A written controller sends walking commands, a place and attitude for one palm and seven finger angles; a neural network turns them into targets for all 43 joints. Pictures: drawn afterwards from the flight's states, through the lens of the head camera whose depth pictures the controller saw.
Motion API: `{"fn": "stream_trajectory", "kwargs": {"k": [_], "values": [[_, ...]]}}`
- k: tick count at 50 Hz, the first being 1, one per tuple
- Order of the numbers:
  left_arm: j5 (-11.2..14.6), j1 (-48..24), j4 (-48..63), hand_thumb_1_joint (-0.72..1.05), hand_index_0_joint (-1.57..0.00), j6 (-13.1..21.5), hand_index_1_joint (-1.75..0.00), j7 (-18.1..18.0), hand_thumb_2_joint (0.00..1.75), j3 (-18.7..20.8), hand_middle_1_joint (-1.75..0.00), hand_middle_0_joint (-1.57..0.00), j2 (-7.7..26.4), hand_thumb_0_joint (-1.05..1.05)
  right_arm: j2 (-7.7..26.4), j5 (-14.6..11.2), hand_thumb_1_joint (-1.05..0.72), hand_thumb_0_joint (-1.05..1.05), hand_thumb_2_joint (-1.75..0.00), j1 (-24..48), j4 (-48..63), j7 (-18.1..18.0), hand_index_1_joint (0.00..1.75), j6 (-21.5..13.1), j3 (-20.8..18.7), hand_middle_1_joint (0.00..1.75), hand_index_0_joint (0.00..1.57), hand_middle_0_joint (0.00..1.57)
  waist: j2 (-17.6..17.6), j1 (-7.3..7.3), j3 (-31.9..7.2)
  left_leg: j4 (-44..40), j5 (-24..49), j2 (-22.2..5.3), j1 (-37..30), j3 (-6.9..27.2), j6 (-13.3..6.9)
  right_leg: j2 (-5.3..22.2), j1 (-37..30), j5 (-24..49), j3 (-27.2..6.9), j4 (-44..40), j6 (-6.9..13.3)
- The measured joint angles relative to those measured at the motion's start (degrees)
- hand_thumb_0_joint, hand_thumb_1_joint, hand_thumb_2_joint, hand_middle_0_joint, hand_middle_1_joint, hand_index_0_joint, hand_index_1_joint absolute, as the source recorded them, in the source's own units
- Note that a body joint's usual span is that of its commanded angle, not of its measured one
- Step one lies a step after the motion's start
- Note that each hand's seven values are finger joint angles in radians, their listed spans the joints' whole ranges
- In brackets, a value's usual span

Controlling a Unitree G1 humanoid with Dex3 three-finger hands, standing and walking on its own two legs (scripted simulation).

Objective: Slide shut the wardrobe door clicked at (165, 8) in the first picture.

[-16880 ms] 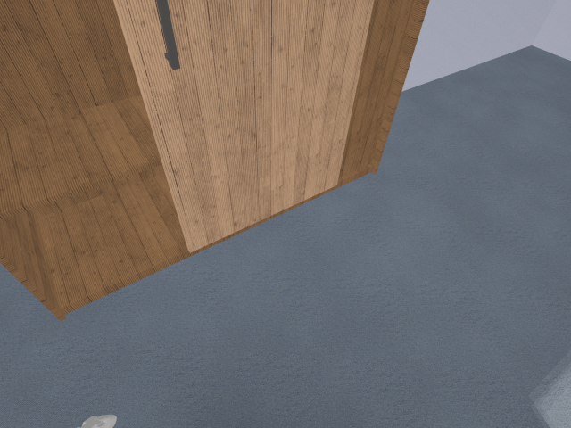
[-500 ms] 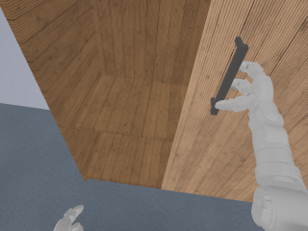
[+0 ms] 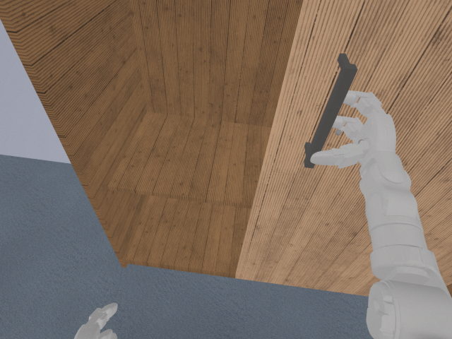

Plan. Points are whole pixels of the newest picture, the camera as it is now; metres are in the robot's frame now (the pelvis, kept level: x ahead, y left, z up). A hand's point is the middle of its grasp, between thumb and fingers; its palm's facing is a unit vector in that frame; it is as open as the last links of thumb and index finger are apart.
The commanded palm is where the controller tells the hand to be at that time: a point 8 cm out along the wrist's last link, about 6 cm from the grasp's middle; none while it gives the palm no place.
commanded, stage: slide the fingers in behind the handle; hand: right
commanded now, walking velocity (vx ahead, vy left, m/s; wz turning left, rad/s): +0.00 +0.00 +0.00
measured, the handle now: (324, 116) +0.48 -0.13 +0.18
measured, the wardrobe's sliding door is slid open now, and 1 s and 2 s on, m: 0.49 0.49 0.49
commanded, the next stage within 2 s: grip the handle and tug to test in 1.34 s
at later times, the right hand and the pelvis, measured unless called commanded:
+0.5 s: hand (328, 132) +0.42 -0.12 +0.19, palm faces +0.03 +1.00 +0.00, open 14.0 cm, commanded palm +0.40 -0.17 +0.18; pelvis +0.00 +0.00 +0.00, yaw +0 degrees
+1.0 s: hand (314, 130) +0.43 -0.10 +0.19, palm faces +0.04 +1.00 +0.00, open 14.2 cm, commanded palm +0.39 -0.15 +0.18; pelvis +0.00 +0.01 +0.00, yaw +0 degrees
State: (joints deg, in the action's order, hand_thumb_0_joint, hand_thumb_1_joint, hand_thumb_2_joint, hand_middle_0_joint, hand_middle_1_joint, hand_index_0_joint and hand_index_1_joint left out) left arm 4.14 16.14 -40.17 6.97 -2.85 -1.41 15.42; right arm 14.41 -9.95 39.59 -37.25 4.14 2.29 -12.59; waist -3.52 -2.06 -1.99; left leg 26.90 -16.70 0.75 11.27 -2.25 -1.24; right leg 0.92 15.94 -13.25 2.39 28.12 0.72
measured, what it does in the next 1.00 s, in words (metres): stands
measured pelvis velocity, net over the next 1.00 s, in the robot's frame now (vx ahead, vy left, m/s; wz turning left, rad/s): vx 0.00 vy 0.01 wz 0.00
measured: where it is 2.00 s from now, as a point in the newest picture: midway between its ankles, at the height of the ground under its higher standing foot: outside the picture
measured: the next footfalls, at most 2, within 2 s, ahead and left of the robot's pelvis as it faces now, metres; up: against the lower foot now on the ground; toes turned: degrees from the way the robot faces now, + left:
none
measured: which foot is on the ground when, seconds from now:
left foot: down 0.00-1.00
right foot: down 0.00-1.00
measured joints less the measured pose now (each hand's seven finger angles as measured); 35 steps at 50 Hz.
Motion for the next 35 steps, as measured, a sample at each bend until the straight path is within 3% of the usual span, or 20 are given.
{"fn": "stream_trajectory", "kwargs": {"k": [10,28,35], "values": [[-0.26,-1.41,0.45,0.91,-0.20,-0.35,-0.30,0.52,0.90,-0.58,-0.30,-0.20,-1.11,0.01,-2.50,0.65,0.50,-0.01,-0.30,-0.37,1.81,-2.53,1.20,1.32,1.51,1.20,0.30,0.30,-0.11,0.26,-0.20,0.24,-0.15,-0.24,-0.23,0.24,0.21,-0.22,-0.42,-0.07,0.24,-0.04,0.17],[-0.15,-1.08,0.08,0.91,-0.20,-1.08,-0.30,0.64,0.90,-0.05,-0.30,-0.20,-0.73,0.01,-3.77,0.52,0.50,-0.01,-0.30,-1.46,4.87,-3.97,1.20,2.84,3.54,1.20,0.30,0.30,-0.02,0.62,-0.04,-0.15,-0.07,-0.15,-0.92,0.01,0.08,-0.17,-0.97,0.03,-0.02,-0.31,0.03],[-0.43,-1.97,-0.34,0.91,-0.20,-1.23,-0.30,0.49,0.90,-0.10,-0.30,-0.20,-0.97,0.01,-5.31,1.03,0.50,-0.01,-0.30,0.55,3.30,-6.38,1.20,3.36,4.46,1.20,0.29,0.30,0.02,0.27,0.43,0.14,-0.03,-0.16,-0.38,-0.06,-0.01,-0.19,-0.58,0.27,-0.09,-0.36,-0.04]]}}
